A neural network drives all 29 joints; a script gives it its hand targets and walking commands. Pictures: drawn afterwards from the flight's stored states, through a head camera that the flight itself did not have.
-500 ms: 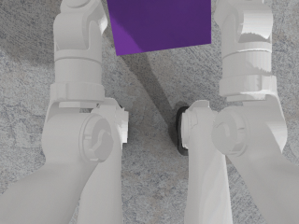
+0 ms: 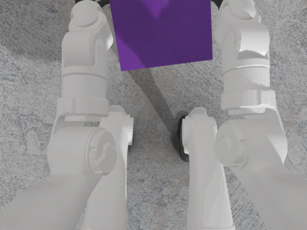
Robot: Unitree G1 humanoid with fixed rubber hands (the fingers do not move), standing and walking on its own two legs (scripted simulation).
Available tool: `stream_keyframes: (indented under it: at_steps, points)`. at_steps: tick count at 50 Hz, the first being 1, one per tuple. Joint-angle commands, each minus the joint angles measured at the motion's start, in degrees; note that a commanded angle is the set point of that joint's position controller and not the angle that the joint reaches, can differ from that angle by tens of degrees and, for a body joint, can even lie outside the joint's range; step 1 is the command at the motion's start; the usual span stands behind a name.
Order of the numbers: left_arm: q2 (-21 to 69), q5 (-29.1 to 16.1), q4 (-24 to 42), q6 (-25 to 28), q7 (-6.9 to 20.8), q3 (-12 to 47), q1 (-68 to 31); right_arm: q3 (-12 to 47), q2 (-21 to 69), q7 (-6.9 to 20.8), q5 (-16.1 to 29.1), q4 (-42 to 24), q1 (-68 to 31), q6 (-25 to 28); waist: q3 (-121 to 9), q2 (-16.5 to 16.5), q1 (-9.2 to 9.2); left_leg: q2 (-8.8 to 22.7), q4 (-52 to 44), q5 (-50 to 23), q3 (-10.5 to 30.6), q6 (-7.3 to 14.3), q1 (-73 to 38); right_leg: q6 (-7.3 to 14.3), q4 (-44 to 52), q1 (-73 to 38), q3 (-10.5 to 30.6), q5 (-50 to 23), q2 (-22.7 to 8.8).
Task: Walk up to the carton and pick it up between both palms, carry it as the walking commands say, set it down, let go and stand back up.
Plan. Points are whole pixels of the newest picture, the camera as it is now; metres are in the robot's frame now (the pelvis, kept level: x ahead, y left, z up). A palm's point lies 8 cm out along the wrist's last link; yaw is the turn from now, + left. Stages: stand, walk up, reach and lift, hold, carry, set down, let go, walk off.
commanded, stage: reach and lift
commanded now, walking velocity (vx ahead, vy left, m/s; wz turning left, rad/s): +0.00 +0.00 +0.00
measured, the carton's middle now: (158, 6) +0.57 +0.01 -0.14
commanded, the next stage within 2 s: none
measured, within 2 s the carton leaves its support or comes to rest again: neither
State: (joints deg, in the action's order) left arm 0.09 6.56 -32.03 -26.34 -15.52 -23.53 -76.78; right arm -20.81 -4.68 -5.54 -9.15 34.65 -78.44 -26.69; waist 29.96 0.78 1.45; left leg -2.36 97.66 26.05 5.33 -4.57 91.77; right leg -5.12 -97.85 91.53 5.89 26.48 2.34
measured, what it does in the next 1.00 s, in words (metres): rises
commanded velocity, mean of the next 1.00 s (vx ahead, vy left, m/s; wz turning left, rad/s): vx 0.00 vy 0.00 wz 0.00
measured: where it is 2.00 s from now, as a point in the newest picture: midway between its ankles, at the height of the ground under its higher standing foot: (153, 146)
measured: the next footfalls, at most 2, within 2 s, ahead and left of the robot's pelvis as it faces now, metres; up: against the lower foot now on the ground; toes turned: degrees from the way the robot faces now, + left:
none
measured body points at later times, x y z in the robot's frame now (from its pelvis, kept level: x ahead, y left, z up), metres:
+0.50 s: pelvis +0.00 +0.00 +0.05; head +0.30 +0.01 +0.38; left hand +0.52 +0.14 -0.01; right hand +0.54 -0.11 -0.01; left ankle +0.15 +0.15 -0.49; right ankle +0.15 -0.15 -0.49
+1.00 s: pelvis +0.01 +0.00 +0.11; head +0.27 +0.01 +0.47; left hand +0.50 +0.13 +0.06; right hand +0.52 -0.12 +0.07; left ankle +0.15 +0.15 -0.49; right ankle +0.15 -0.15 -0.49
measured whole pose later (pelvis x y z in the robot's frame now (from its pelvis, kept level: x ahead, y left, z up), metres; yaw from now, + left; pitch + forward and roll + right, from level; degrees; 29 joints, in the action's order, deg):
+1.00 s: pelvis +0.01 +0.00 +0.11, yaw +0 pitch +9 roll +1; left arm 4.0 7.5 -29.8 -26.1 -16.2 -21.1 -62.5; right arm -19.6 0.0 -5.7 -10.5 32.3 -64.4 -25.5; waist 29.2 1.2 1.6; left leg -1.4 74.6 21.3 4.6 -3.8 62.7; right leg -3.9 -75.4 63.0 6.1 21.8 1.4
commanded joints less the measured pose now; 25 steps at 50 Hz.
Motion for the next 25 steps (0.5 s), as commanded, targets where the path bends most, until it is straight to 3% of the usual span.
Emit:
stream_keyframes:
  at_steps: [1,3,4,6,7,8,9,10,11,12,13,14,15,16,17,18,19,20,21,23,24,25]
  points:
    - [62.3,-12.3,0.4,0.7,26.0,39.3,-43.7,35.1,69.5,15.1,14.7,-4.1,-41.1,2.3,-132.6,0.4,0.06,-7.2,-12.6,-9.8,-9.6,2.7,-38.2,2.3,11.9,-34.9,-10.6,-8.9,7.9]
    - [62.5,-10.0,-2.3,0.7,26.1,37.2,-39.9,34.9,70.3,15.2,13.8,-2.9,-39.9,2.1,-130.4,0.8,2.54,-7.5,-13.4,-8.1,-10.3,3.0,-35.8,2.2,13.0,-36.7,-10.1,-7.6,7.9]
    - [62.3,-11.6,1.0,1.0,26.0,39.1,-43.1,36.5,70.3,15.2,14.2,-3.6,-40.3,2.1,-132.4,1.8,1.14,-7.6,-13.3,-9.5,-10.2,2.8,-36.4,2.3,13.3,-38.0,-9.9,-9.1,8.1]
    - [62.1,-13.1,2.7,1.1,26.0,40.8,-45.5,36.0,69.7,14.9,14.8,-4.0,-40.5,2.3,-133.8,0.3,-0.28,-7.6,-13.3,-8.4,-10.1,2.6,-37.1,2.6,13.4,-38.8,-10.0,-8.5,7.8]
    - [62.9,-14.6,7.7,1.2,25.6,43.0,-47.0,37.8,70.7,14.5,15.9,-7.0,-40.6,2.2,-139.2,-0.3,-0.45,-7.8,-13.6,-11.1,-10.0,2.4,-41.7,2.6,14.0,-41.8,-9.8,-11.3,8.1]
    - [62.8,-13.9,4.0,0.9,25.4,41.7,-45.0,37.0,68.9,14.2,15.4,-7.4,-42.3,2.3,-136.2,0.3,-0.70,-7.6,-14.0,-10.2,-9.3,2.6,-40.5,2.4,13.5,-38.9,-10.2,-9.3,8.0]
    - [61.7,-12.8,2.2,0.6,25.5,40.7,-46.2,34.4,69.2,14.4,13.3,-1.0,-38.8,1.8,-129.8,-0.3,-0.93,-7.4,-15.0,-5.4,-9.8,2.3,-38.4,2.8,15.1,-36.8,-9.8,-5.2,7.8]
    - [62.1,-12.6,3.6,0.7,25.5,41.3,-45.6,34.9,71.3,14.7,14.2,-1.6,-38.4,1.7,-131.8,-0.5,0.47,-7.2,-16.2,-6.9,-9.6,2.5,-40.9,2.7,15.6,-39.0,-9.7,-6.4,7.9]
    - [62.9,-13.0,4.1,0.5,25.4,41.8,-44.3,35.6,71.4,14.8,13.5,-1.4,-35.5,1.5,-133.5,0.5,-0.02,-7.6,-16.5,-7.4,-10.0,2.4,-41.4,2.9,16.3,-41.9,-9.7,-7.6,8.1]
    - [63.1,-11.7,-0.5,0.3,25.4,39.8,-42.1,34.5,70.8,14.9,13.6,-2.0,-37.5,1.9,-129.9,-0.3,0.29,-7.3,-16.5,-5.7,-9.9,2.5,-40.0,2.9,16.2,-38.9,-9.7,-5.5,7.9]
    - [65.5,-12.7,-0.3,0.2,25.5,41.0,-40.0,37.1,70.1,14.7,14.7,-6.1,-39.3,2.5,-132.8,-0.1,0.11,-7.5,-16.8,-7.6,-9.3,2.6,-42.3,3.2,16.7,-41.4,-9.6,-7.5,8.0]
    - [64.1,-11.7,0.9,0.7,25.3,40.3,-41.0,36.0,72.1,15.0,14.4,-3.0,-37.6,2.2,-130.3,0.2,1.08,-7.4,-18.0,-6.6,-9.2,2.8,-41.6,2.7,16.8,-40.5,-9.7,-6.4,7.9]
    - [63.9,-12.2,2.4,0.6,25.2,40.0,-41.9,35.5,70.9,15.2,13.8,-3.3,-37.6,2.0,-131.9,1.6,0.75,-7.5,-18.1,-8.4,-8.9,2.5,-43.2,2.9,17.7,-41.7,-9.7,-7.9,8.1]
    - [63.9,-11.4,0.5,1.0,25.4,39.8,-40.5,34.0,70.7,15.3,13.1,0.0,-35.6,2.1,-128.0,-0.7,0.58,-7.3,-18.5,-7.3,-9.3,2.4,-41.3,3.1,17.6,-38.7,-9.6,-6.4,7.9]
    - [62.6,-11.7,2.3,1.4,25.3,39.8,-41.4,36.0,72.8,15.0,14.1,-0.7,-35.4,2.1,-129.1,0.5,2.11,-7.3,-18.4,-7.6,-9.8,2.9,-41.8,2.7,18.4,-42.1,-8.2,-6.7,7.9]
    - [64.6,-13.6,4.5,1.1,25.6,42.3,-41.1,38.5,72.0,14.8,15.0,-7.2,-37.0,2.4,-135.2,1.5,0.77,-7.7,-18.8,-11.0,-9.2,2.8,-45.4,2.7,19.0,-46.4,-9.0,-10.3,8.0]
    - [62.9,-12.3,2.6,1.4,25.2,40.5,-42.1,35.8,72.4,14.9,13.9,-2.1,-36.9,2.2,-130.4,1.4,-0.02,-7.4,-19.2,-7.6,-8.7,2.9,-41.9,2.5,18.6,-42.2,-9.3,-7.3,7.8]
    - [63.8,-12.4,3.3,1.3,25.4,41.4,-41.5,37.2,72.2,14.7,14.1,-3.6,-36.6,2.4,-131.0,0.0,1.40,-7.7,-19.3,-6.5,-9.5,2.9,-42.1,2.9,19.6,-44.2,-8.3,-6.2,7.7]
    - [65.3,-13.4,3.8,0.8,25.3,43.8,-40.3,37.7,71.8,14.5,14.4,-5.5,-35.3,2.6,-134.7,-0.3,-0.37,-7.7,-20.0,-9.3,-8.7,2.4,-45.8,3.1,19.3,-45.7,-9.3,-9.2,8.1]
    - [64.0,-11.8,1.1,1.3,25.4,40.4,-39.6,35.5,72.6,14.7,12.6,-1.4,-34.4,2.3,-127.1,1.1,0.25,-7.2,-21.3,-6.5,-8.3,3.0,-43.8,2.9,21.1,-41.9,-8.5,-5.1,7.6]
    - [64.8,-13.4,4.8,1.3,25.2,42.8,-43.1,36.6,72.3,14.9,13.3,-2.9,-34.6,2.4,-128.7,0.7,-0.97,-7.2,-21.8,-7.5,-7.9,2.6,-47.3,3.0,21.2,-43.8,-9.0,-7.0,8.0]
    - [64.6,-12.7,2.3,1.1,25.3,41.8,-40.5,37.3,73.0,14.8,14.4,-3.6,-35.5,2.5,-129.3,0.5,0.10,-7.1,-22.5,-6.1,-8.2,2.9,-46.2,2.9,21.8,-46.2,-8.4,-6.0,7.6]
